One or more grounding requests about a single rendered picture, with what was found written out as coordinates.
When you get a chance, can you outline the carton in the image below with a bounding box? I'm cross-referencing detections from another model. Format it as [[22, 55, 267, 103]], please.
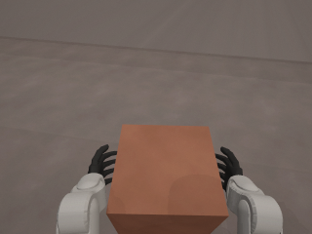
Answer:
[[106, 124, 229, 234]]

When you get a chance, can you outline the robot right hand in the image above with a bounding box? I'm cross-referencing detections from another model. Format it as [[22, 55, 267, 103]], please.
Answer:
[[215, 146, 243, 192]]

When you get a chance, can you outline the robot left forearm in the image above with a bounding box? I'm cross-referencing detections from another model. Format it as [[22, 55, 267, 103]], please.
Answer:
[[56, 173, 107, 234]]

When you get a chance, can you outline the robot right forearm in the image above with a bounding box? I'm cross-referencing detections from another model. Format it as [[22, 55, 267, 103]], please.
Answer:
[[226, 175, 284, 234]]

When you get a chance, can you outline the robot left hand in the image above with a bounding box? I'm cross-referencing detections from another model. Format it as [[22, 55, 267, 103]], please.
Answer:
[[88, 144, 118, 185]]

